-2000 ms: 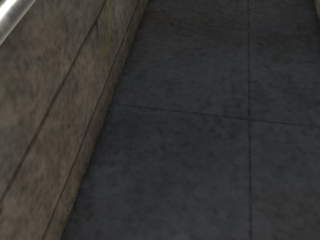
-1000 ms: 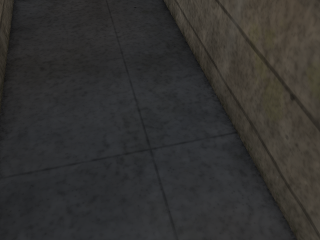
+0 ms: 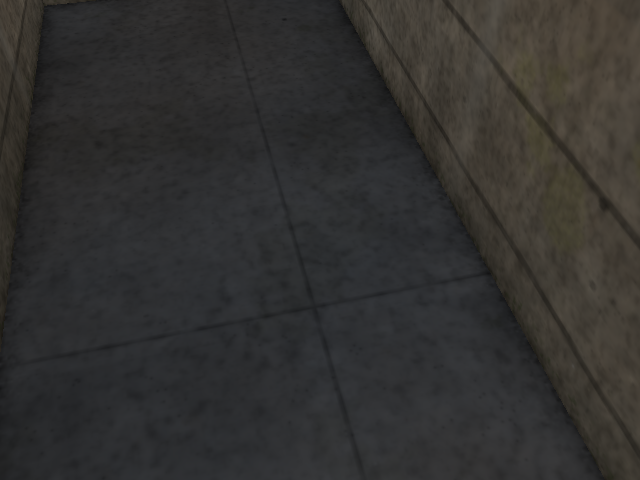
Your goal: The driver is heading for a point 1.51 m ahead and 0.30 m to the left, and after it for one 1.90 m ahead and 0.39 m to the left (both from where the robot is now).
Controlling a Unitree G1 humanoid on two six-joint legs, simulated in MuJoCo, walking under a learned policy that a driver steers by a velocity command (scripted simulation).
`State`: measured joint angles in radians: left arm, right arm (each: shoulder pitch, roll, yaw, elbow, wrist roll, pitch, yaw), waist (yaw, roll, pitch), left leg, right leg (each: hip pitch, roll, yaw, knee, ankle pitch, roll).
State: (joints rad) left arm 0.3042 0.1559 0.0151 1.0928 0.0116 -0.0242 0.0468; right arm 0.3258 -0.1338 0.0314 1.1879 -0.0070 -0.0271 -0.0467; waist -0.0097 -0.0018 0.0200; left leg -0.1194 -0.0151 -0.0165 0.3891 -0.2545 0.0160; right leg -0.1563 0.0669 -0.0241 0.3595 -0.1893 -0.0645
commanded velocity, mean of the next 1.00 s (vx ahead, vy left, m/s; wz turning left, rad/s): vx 0.15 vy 0.00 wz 0.00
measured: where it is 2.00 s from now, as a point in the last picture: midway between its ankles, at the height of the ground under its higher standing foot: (325, 387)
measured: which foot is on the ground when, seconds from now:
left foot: down 0.00-0.78, up 0.80-1.00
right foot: down 0.00-1.00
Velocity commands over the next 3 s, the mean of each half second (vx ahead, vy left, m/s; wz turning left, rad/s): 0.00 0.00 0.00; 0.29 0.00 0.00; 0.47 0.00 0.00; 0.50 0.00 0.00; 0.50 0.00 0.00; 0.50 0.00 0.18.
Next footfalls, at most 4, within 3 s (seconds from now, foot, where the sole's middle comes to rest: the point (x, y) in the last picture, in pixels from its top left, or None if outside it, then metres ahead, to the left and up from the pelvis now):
1.20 left None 0.41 0.06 -0.78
1.70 right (382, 400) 0.70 -0.12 -0.78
2.22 left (275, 297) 0.99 0.13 -0.78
2.76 right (328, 226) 1.25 -0.01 -0.78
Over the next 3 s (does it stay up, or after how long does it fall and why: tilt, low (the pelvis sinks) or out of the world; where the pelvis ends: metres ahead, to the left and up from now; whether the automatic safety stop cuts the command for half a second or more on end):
stays up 1.22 0.10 0.00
